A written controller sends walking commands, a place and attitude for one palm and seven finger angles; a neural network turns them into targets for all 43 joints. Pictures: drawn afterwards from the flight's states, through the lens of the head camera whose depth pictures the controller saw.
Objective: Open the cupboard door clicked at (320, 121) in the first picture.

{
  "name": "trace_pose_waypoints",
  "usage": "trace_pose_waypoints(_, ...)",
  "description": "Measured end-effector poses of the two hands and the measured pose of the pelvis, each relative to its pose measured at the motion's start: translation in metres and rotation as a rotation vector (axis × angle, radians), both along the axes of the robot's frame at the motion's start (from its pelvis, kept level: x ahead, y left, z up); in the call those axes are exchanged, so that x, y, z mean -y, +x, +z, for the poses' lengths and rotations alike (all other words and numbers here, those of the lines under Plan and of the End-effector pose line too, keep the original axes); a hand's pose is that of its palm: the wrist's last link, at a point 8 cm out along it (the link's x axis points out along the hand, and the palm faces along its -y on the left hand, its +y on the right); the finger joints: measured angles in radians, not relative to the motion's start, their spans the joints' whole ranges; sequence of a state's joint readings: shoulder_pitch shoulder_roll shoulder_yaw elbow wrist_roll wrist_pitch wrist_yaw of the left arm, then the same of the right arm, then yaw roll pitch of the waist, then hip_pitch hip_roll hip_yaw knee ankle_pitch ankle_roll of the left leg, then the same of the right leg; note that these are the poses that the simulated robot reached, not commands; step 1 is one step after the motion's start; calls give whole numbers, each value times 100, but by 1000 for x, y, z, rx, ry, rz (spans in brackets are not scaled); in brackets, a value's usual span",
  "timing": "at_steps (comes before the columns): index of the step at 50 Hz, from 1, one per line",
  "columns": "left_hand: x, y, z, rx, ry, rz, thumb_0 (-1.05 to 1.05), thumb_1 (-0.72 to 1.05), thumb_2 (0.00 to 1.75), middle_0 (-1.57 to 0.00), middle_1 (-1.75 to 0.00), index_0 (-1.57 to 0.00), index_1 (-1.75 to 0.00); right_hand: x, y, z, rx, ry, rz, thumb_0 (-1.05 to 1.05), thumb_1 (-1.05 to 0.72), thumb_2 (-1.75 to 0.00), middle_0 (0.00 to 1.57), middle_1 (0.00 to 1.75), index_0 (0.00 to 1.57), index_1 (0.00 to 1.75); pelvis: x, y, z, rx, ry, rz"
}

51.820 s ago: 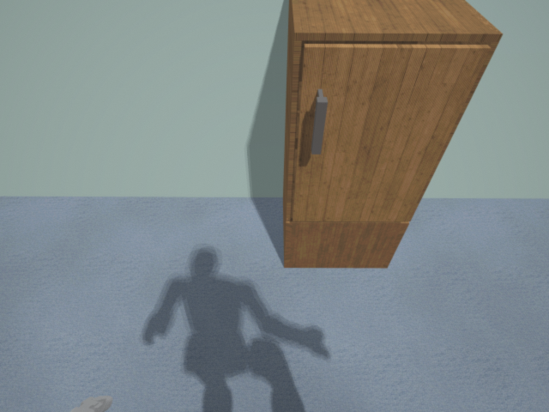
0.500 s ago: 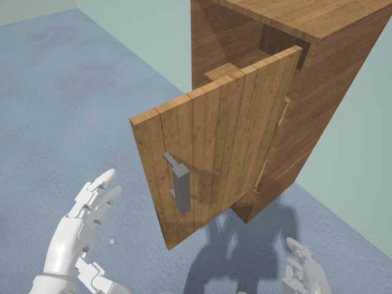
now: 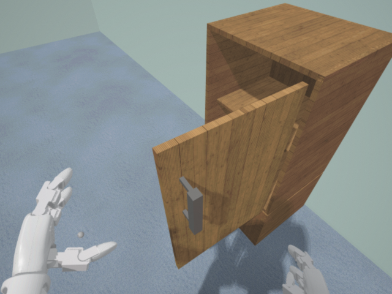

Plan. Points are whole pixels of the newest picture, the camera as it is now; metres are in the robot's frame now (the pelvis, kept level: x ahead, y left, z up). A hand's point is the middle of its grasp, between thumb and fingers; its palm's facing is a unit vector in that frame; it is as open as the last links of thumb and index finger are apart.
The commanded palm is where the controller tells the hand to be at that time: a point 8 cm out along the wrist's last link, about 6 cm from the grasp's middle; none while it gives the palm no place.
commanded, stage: draw the hand back to the body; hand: left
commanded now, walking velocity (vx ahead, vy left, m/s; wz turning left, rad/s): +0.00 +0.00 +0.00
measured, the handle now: (190, 205) +0.30 +0.05 +0.01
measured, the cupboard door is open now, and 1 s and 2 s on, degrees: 88 88 88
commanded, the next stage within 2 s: step back with the hand held close in 0.76 s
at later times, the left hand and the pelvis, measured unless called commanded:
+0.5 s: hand (45, 199) +0.20 +0.25 +0.18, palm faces +0.47 -0.79 -0.40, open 8.0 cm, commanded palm +0.15 +0.28 +0.19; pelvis +0.00 -0.02 +0.02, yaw -1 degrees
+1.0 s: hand (51, 204) +0.19 +0.24 +0.18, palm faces +0.43 -0.79 -0.44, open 7.4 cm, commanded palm +0.14 +0.27 +0.19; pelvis -0.01 -0.02 +0.02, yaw -2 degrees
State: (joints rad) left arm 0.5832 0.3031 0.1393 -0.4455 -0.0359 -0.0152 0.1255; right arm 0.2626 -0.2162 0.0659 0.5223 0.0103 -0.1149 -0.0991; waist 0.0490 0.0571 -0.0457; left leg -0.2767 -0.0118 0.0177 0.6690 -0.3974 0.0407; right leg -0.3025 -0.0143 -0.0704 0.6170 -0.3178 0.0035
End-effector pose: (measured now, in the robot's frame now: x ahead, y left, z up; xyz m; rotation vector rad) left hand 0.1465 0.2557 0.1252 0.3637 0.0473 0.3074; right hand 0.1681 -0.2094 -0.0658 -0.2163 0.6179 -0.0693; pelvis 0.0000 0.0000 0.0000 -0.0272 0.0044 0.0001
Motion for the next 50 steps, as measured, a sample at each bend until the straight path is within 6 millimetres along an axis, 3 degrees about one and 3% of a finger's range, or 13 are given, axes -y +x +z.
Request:
trace_pose_waypoints(8, -12, 6, 31, 74, 61, 38, 0, 22, 61, -19, -30, -18, -30, 2, 6, 5, -10, 7, 14, 1, -90, -90, 20, 30, 20, 30, 2, 5, 11, 43, 8, -7)
trace_pose_waypoints(22, -26, 7, 73, 203, 154, 111, 1, 70, 81, -21, -30, -20, -30, 25, 11, 9, -25, -1, -4, 1, -90, -90, 20, 30, 20, 30, 14, 6, 17, 78, 13, -17)
trace_pose_waypoints(31, -15, 7, 63, 171, 121, 101, 1, 86, 88, -21, -30, -21, -30, 36, 4, 5, -48, 1, -24, 1, -90, -90, 20, 30, 20, 30, 21, 3, 19, 86, 15, -21)
trace_pose_waypoints(50, -17, 5, 70, 198, 178, 80, 1, 89, 90, -21, -30, -21, -30, 43, -8, 7, -61, 1, -54, 1, -90, -90, 20, 30, 20, 30, 25, -9, 19, 56, 6, -30)
